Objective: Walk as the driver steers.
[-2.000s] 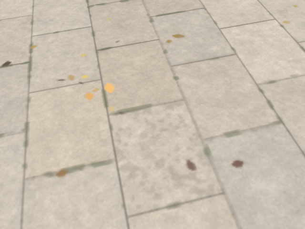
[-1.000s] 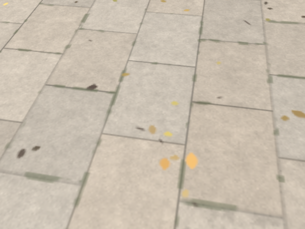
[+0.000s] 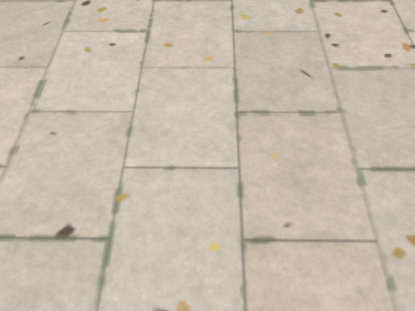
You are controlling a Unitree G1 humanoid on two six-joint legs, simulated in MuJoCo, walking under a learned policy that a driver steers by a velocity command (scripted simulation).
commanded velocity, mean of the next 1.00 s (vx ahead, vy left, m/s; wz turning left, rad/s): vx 0.50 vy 0.00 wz -0.48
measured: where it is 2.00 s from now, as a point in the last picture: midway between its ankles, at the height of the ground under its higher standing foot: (306, 168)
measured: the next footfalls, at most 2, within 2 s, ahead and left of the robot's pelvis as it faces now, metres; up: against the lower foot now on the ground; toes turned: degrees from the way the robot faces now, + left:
left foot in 0.48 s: +0.46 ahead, +0.07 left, +0.00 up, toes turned -18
right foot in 0.98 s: +0.58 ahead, -0.24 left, +0.00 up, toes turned -33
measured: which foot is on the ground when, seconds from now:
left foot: up 0.00-0.46, down 0.48-1.00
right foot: down 0.00-0.48, up 0.50-0.96, down 0.98-1.00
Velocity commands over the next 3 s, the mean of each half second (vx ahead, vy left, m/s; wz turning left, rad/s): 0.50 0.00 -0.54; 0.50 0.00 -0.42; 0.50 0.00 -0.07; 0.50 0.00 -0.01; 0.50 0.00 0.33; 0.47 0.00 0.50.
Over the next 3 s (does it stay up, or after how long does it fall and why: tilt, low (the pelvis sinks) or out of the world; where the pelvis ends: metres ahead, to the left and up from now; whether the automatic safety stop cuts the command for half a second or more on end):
stays up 1.46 -0.54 0.02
